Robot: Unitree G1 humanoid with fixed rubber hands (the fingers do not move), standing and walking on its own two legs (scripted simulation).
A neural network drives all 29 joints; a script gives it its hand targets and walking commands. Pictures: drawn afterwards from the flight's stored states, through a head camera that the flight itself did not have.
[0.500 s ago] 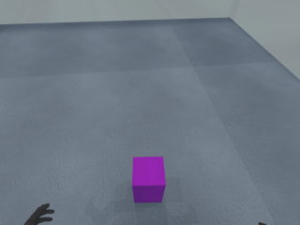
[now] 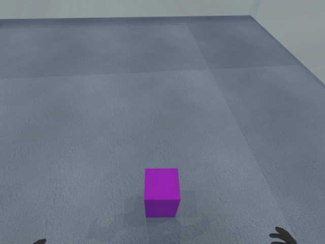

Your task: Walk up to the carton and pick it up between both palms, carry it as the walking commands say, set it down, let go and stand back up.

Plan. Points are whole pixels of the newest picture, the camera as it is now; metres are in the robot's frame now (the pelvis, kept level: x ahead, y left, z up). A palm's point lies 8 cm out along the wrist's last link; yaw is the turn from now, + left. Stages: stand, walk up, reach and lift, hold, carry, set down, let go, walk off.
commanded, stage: walk up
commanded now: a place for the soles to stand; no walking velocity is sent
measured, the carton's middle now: (160, 194) +0.48 +0.00 -0.63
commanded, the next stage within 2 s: stand in 1.52 s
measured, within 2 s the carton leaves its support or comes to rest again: neither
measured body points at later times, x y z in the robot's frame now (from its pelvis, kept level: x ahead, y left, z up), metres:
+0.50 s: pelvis +0.05 +0.00 -0.01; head +0.07 +0.00 +0.44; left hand +0.17 +0.33 -0.11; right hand +0.14 -0.34 -0.11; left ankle +0.00 +0.13 -0.75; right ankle +0.00 -0.13 -0.74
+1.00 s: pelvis +0.06 -0.01 -0.01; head +0.08 +0.00 +0.44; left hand +0.15 +0.32 -0.12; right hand +0.21 -0.32 -0.11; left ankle +0.07 +0.12 -0.75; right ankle +0.04 -0.15 -0.75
